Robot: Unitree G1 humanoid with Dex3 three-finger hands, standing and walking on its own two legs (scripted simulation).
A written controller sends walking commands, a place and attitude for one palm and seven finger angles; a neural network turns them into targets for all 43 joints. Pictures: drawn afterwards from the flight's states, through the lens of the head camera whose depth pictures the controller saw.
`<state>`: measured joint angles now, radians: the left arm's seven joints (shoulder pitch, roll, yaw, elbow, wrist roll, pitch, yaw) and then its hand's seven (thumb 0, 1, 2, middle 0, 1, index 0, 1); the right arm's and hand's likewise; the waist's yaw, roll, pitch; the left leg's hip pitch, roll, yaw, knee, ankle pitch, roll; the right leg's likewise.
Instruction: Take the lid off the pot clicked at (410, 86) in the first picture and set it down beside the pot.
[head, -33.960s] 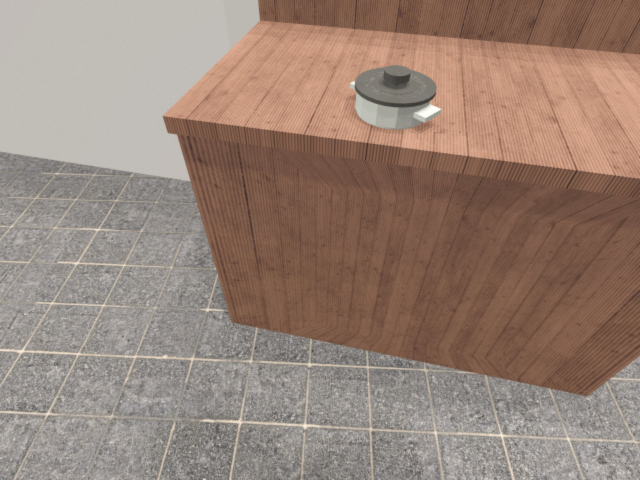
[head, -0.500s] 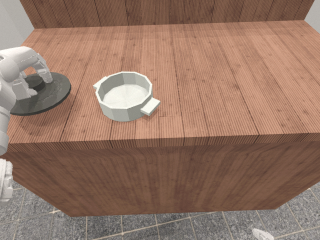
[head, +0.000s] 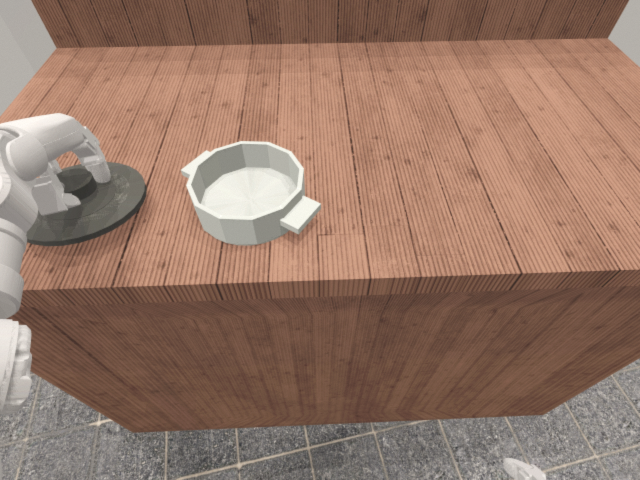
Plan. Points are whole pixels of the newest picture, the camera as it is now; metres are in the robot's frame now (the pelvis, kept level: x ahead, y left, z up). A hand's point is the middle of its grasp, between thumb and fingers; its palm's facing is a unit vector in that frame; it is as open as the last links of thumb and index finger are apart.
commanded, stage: lower the lid onto the table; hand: left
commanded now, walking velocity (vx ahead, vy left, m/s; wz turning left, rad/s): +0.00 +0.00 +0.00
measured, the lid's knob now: (72, 185) +0.45 +0.32 +0.13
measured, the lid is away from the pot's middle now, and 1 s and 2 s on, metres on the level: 0.22 0.23 0.23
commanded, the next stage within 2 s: open the fingers wide in 1.00 s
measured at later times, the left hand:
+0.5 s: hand (60, 195) +0.43 +0.32 +0.14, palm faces -0.38 -0.16 -0.91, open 7.9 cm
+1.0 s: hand (60, 194) +0.43 +0.32 +0.13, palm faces -0.39 -0.16 -0.91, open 8.0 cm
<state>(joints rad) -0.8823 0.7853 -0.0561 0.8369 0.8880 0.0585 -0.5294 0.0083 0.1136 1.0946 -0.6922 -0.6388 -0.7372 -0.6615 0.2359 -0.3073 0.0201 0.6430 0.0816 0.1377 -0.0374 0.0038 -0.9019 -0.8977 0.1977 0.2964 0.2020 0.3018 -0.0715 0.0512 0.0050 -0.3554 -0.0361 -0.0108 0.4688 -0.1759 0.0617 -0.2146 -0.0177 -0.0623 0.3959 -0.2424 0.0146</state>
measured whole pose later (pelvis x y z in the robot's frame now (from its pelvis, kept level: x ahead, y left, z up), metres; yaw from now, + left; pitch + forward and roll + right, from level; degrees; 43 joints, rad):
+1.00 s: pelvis -0.01 +0.00 -0.01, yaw -2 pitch +6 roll -2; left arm -0.94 0.84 -0.04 1.07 0.90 -0.02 -0.46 0.00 0.08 1.06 -0.69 -0.71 -0.76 -0.68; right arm 0.30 -0.32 0.03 0.64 0.10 0.20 -0.04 0.00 -0.90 -0.90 0.20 0.30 0.20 0.30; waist -0.11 0.05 -0.04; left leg -0.47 -0.02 0.02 0.59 -0.23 0.06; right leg -0.34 0.00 -0.03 0.53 -0.29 0.02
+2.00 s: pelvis +0.00 +0.01 -0.01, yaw -2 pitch +8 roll -2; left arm -0.90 0.85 -0.03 0.96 0.91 -0.08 -0.43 0.00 -0.09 0.97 -0.59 -0.62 -0.59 -0.61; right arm 0.28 -0.30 0.02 0.64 0.10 0.24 -0.05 0.00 -0.90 -0.90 0.20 0.30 0.20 0.30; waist -0.09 0.04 -0.04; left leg -0.51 -0.02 0.01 0.62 -0.24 0.07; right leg -0.37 0.00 -0.03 0.54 -0.30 0.02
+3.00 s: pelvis +0.00 +0.01 +0.00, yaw -1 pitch +5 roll -2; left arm -0.90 0.83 -0.03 0.79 0.88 0.03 -0.49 0.00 -0.16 0.97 -0.55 -0.49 -0.55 -0.50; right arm 0.21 -0.30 0.03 0.63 0.09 0.22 -0.03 0.00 -0.90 -0.90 0.20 0.30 0.20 0.30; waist -0.07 0.06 -0.03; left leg -0.40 -0.04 0.00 0.51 -0.20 0.08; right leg -0.26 -0.02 -0.04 0.43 -0.26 0.02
